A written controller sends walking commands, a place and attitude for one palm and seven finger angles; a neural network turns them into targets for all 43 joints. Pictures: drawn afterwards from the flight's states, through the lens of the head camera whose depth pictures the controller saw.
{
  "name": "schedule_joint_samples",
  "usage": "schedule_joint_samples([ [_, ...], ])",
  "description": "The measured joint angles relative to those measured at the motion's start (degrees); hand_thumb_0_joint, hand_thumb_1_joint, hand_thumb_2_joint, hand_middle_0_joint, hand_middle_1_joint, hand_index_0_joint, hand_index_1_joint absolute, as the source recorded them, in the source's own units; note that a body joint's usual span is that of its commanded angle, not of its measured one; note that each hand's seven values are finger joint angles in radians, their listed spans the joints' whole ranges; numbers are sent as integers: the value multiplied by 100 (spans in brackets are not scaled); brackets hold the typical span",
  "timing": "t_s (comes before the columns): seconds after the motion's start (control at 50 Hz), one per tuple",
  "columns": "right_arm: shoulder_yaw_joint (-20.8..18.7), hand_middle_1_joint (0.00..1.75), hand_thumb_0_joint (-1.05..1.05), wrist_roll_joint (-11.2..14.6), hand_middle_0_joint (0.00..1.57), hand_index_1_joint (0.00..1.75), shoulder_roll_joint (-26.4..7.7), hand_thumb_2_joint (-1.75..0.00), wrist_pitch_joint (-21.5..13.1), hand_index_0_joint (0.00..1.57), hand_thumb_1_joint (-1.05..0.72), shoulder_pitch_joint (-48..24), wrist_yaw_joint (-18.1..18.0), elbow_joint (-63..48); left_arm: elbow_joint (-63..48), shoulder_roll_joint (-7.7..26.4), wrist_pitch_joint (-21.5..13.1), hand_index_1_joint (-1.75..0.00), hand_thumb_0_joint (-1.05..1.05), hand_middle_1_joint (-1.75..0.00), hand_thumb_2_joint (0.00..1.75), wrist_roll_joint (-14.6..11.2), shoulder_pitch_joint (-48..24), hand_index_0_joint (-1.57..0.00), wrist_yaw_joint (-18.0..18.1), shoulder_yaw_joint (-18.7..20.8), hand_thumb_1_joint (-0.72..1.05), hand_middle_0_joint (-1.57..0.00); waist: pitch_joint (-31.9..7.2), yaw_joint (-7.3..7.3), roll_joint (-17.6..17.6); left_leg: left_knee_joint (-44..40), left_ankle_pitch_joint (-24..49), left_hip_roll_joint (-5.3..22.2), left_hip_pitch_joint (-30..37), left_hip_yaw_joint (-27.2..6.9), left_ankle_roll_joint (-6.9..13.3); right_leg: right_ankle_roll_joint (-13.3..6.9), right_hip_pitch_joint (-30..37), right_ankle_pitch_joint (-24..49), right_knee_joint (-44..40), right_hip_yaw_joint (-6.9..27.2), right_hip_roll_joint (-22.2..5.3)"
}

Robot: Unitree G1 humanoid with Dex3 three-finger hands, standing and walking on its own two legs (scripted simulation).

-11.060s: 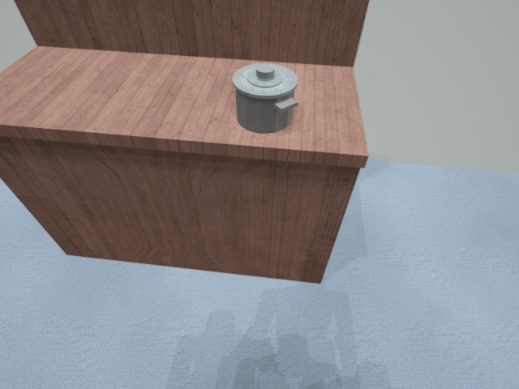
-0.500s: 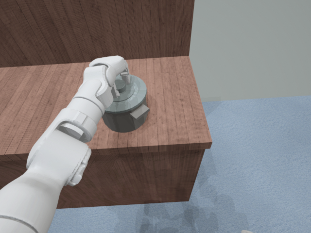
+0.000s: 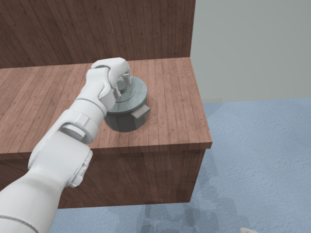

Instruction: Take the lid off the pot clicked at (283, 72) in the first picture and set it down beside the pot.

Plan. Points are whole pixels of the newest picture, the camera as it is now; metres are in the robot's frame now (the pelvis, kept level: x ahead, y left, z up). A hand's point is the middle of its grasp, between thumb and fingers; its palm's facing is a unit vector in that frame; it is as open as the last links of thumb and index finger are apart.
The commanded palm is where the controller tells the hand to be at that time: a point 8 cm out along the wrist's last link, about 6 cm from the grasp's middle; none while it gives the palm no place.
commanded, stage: close the fingers and squeeze the knob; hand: left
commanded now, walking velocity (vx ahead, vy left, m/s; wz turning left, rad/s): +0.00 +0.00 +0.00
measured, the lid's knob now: (119, 87) +0.50 +0.09 +0.11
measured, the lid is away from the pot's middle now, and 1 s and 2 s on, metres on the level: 0.00 0.01 0.01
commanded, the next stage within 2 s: lift the lid straight up in 0.28 s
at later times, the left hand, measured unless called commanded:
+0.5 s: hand (114, 88) +0.46 +0.10 +0.14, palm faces -0.36 -0.07 -0.93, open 7.7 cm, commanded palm +0.46 +0.10 +0.21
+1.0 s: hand (112, 78) +0.48 +0.10 +0.16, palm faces -0.35 -0.07 -0.93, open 7.7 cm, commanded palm +0.47 +0.10 +0.25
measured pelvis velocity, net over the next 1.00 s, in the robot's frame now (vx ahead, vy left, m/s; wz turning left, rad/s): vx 0.00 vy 0.00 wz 0.00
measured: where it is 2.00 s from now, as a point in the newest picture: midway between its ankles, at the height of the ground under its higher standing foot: outside the picture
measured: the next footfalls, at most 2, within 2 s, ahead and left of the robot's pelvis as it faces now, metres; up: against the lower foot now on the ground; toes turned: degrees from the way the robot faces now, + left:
none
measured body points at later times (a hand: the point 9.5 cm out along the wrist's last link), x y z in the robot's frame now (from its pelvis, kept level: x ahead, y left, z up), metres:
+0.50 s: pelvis +0.00 +0.00 +0.00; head +0.02 -0.03 +0.45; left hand +0.48 +0.10 +0.19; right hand +0.09 -0.26 -0.14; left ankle +0.02 +0.11 -0.74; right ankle -0.06 -0.12 -0.74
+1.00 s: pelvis +0.00 +0.00 +0.00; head +0.03 -0.03 +0.45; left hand +0.49 +0.10 +0.21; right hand +0.09 -0.26 -0.14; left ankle +0.02 +0.11 -0.74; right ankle -0.06 -0.12 -0.74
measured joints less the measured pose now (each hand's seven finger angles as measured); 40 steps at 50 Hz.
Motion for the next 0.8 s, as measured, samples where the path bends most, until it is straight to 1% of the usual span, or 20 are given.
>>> schedule_joint_samples([
  [0.18,-17,30,1,-15,20,30,-11,-90,-35,20,-91,52,-18,42,50,1,-15,-95,1,-101,80,5,-32,-56,-33,-11,30,-70,-11,-9,6,-2,4,-1,-10,-10,0,-2,-5,4,-7,-8,1],
  [0.28,0,30,1,-15,20,30,-11,-90,-45,20,-91,64,-43,43,62,45,-83,-94,1,-102,79,3,-9,-56,-85,106,30,-70,-12,-28,1,-15,1,9,12,6,6,0,14,15,-31,9,10],
  [0.44,-6,30,1,3,20,30,-20,-90,-50,20,-91,77,-52,8,59,69,-123,-94,0,-102,80,32,-18,-57,-101,126,29,-71,-9,-44,-21,-8,2,16,-3,20,8,4,-2,30,-37,26,15],
  [0.52,-35,30,1,-2,20,30,-19,-90,-106,20,-91,97,-43,-18,-19,91,-167,-93,0,-102,80,29,40,-57,-86,126,30,-71,-2,-45,1,-13,6,11,4,25,14,12,7,37,-47,31,9],
  [0.64,-17,30,1,14,20,30,2,-90,-243,20,-91,88,-62,17,112,86,-138,-93,-1,-102,79,-2,-104,-57,-89,80,30,-72,37,-60,11,-14,18,-3,-18,11,23,19,-9,41,-45,16,-2],
  [0.7,-21,30,1,-3,20,30,17,-90,-341,20,-91,113,-69,17,102,123,-177,-93,-1,-102,78,7,-135,-57,-115,139,30,-73,40,-65,24,-31,26,-7,-25,15,27,22,-21,48,-55,20,-7],
  [0.76,-51,30,1,-11,20,30,26,-90,-427,20,-91,162,-44,24,57,138,-179,-93,-2,-102,78,20,-182,-57,-125,57,30,-74,26,-51,42,-34,26,-19,-30,11,28,26,-25,40,-52,15,-17],
  [0.8,-53,30,1,-18,20,30,26,-90,-445,20,-91,173,-22,50,86,118,-180,-92,-2,-102,78,17,-227,-57,-136,106,30,-74,19,-37,48,-36,22,-22,-23,11,30,28,-18,36,-55,15,-20],
])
